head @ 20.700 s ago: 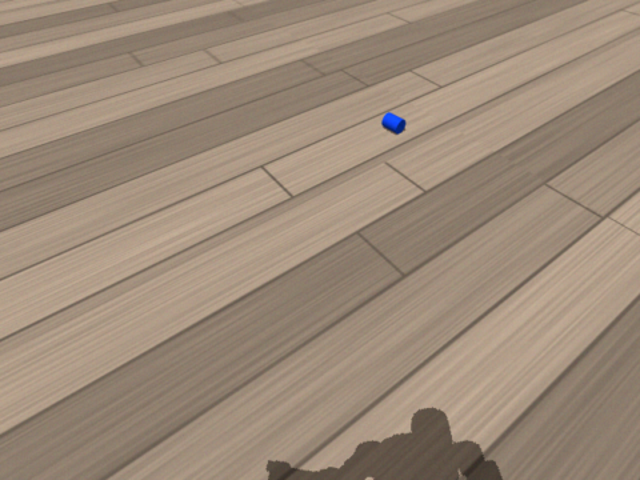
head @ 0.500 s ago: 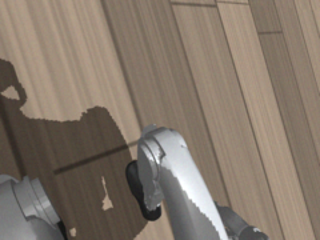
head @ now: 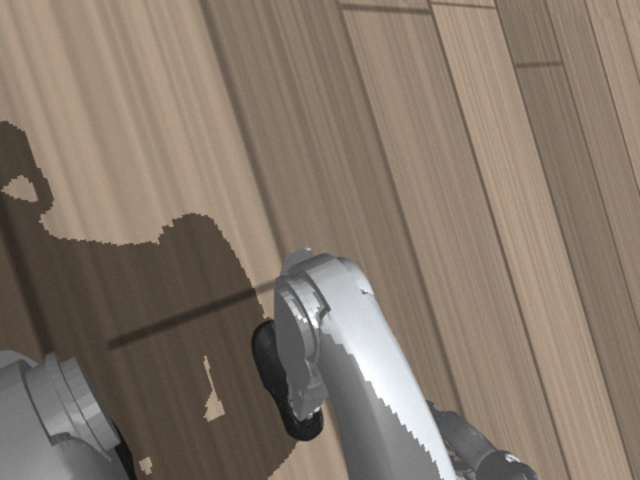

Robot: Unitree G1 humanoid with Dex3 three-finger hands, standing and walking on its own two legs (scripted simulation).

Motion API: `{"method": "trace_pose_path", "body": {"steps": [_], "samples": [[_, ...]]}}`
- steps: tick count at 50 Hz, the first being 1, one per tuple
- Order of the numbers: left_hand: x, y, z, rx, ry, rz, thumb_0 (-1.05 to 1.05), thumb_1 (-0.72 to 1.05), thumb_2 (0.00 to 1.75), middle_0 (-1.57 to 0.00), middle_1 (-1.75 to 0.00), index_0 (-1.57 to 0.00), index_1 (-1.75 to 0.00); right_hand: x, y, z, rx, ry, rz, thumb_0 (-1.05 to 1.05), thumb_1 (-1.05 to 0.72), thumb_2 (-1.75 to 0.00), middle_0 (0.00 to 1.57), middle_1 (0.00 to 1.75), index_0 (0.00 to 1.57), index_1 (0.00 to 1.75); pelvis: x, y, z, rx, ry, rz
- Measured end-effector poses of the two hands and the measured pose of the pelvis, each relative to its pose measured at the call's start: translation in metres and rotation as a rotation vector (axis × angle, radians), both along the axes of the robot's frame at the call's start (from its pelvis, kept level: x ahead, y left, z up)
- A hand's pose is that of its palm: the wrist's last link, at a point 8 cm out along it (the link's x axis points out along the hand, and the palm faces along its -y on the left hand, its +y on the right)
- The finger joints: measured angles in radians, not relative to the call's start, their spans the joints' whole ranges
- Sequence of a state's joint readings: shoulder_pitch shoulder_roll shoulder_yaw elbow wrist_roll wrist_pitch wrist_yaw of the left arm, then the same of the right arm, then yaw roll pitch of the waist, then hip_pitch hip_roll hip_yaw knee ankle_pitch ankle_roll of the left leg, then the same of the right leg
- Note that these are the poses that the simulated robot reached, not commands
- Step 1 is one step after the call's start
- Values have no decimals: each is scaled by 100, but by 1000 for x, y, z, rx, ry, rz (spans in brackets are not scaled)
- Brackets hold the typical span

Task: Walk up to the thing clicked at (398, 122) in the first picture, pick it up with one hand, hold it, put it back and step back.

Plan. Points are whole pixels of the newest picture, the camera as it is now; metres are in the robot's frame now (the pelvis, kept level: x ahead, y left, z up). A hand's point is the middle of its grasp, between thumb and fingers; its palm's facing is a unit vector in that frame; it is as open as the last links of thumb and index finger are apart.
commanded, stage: close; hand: left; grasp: from above
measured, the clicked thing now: out of the picture +0.47 +0.36 -0.26
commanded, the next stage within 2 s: settle in 0.62 s
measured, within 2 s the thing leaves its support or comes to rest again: leaves its support in 1.06 s
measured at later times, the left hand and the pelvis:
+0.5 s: hand out of the picture +0.46 +0.35 -0.23, palm faces -0.44 -0.15 -0.89, open 10.8 cm; pelvis +0.00 +0.00 +0.00, yaw +0 degrees
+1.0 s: hand out of the picture +0.46 +0.35 -0.23, palm faces -0.43 -0.15 -0.89, open 10.7 cm; pelvis +0.00 +0.00 +0.00, yaw +0 degrees
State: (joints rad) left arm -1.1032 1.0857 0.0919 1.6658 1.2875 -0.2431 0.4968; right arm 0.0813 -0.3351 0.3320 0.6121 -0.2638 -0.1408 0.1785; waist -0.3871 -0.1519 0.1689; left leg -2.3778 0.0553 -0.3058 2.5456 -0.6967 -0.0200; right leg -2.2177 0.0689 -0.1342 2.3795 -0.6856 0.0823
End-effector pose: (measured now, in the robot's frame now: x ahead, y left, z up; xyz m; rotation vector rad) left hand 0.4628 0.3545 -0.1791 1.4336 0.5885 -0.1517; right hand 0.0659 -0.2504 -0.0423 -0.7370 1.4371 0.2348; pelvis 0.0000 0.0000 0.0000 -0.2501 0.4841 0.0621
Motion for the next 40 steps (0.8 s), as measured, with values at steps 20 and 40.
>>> {"method": "trace_pose_path", "body": {"steps": [20,40], "samples": [[2,2,1,-1,-6,2,0,-3,51,-52,-66,-55,-62,-2,0,1,-2,-1,8,0,-90,-90,20,29,20,30,-1,0,-1,-2,-4,-2],[4,2,3,3,-9,3,1,-1,40,-61,-53,-64,-49,-4,0,1,1,7,8,0,-90,-90,20,29,20,30,-1,0,0,0,-2,-1]]}}
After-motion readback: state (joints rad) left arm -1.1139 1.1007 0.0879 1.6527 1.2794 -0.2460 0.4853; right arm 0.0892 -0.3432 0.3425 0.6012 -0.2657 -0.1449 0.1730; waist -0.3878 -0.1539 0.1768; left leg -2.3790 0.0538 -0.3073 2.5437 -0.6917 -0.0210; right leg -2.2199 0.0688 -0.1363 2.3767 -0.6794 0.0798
